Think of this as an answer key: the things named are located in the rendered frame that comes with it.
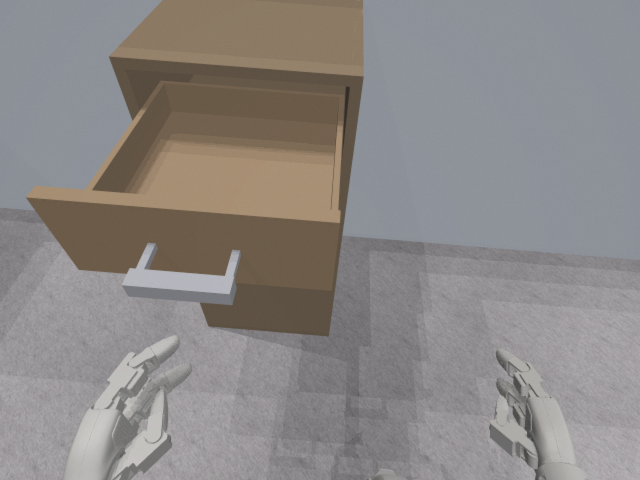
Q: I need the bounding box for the right robot hand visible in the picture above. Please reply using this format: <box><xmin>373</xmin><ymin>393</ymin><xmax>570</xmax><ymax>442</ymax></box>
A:
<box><xmin>490</xmin><ymin>348</ymin><xmax>578</xmax><ymax>473</ymax></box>

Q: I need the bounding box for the left robot hand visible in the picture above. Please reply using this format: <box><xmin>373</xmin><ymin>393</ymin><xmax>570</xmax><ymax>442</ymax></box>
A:
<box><xmin>63</xmin><ymin>335</ymin><xmax>192</xmax><ymax>480</ymax></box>

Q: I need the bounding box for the robot right shin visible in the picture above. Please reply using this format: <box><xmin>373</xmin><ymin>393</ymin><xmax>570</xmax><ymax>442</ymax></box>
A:
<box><xmin>374</xmin><ymin>469</ymin><xmax>395</xmax><ymax>477</ymax></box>

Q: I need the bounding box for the cabinet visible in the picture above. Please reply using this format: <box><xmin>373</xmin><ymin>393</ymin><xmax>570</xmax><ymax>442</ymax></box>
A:
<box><xmin>109</xmin><ymin>0</ymin><xmax>364</xmax><ymax>336</ymax></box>

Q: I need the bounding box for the drawer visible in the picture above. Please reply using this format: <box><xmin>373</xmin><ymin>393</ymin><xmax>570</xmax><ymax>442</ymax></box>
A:
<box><xmin>26</xmin><ymin>81</ymin><xmax>345</xmax><ymax>291</ymax></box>

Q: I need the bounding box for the handle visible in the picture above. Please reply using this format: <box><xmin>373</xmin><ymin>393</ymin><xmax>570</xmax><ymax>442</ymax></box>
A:
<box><xmin>122</xmin><ymin>243</ymin><xmax>241</xmax><ymax>305</ymax></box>

